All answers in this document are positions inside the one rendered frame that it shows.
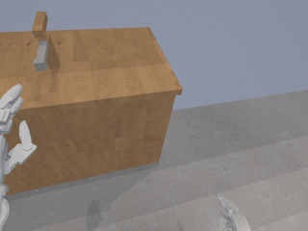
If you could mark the counter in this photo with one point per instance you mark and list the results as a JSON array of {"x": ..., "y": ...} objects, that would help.
[{"x": 103, "y": 104}]

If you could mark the right robot hand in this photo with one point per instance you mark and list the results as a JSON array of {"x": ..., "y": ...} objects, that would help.
[{"x": 237, "y": 222}]

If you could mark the left robot forearm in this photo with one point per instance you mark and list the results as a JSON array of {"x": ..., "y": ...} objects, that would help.
[{"x": 5, "y": 206}]

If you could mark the tap lever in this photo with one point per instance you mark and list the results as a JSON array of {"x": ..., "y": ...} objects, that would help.
[{"x": 40, "y": 61}]

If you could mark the left robot hand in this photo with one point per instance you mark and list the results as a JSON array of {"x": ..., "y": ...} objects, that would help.
[{"x": 10, "y": 104}]

